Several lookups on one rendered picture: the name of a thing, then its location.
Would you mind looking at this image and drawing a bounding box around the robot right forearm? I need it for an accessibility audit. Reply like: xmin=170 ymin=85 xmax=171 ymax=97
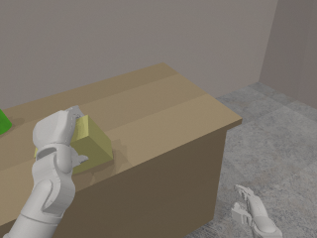
xmin=251 ymin=215 xmax=283 ymax=238

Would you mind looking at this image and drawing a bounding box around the sponge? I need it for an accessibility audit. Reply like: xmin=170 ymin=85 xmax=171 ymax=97
xmin=34 ymin=115 xmax=113 ymax=175

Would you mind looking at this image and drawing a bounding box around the table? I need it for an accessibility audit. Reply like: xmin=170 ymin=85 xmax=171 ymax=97
xmin=0 ymin=62 xmax=243 ymax=238

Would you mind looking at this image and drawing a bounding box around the left robot hand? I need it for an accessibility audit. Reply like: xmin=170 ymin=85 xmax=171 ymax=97
xmin=33 ymin=105 xmax=89 ymax=168

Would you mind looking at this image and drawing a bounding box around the right robot hand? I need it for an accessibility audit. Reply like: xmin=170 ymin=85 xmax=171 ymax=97
xmin=231 ymin=184 xmax=268 ymax=228

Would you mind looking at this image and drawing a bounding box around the robot left forearm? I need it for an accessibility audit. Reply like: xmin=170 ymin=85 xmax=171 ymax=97
xmin=3 ymin=143 xmax=75 ymax=238

